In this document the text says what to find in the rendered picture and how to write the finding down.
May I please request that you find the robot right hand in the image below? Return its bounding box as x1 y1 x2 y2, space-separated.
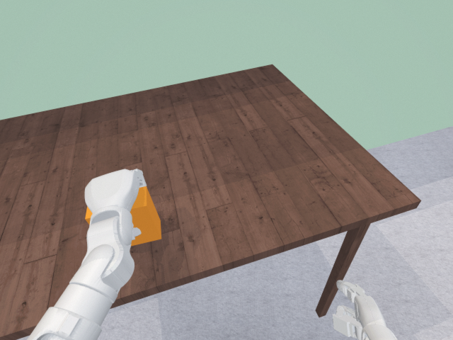
333 280 386 340

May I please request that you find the right robot forearm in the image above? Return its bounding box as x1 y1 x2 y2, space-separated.
362 324 398 340

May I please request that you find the sponge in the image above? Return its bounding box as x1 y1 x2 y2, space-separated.
85 186 161 246

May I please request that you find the robot left hand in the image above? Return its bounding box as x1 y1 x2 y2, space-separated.
85 169 147 240

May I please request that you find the table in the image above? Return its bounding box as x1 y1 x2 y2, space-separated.
0 64 421 340

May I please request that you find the left robot forearm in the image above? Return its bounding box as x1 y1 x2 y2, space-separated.
27 206 134 340

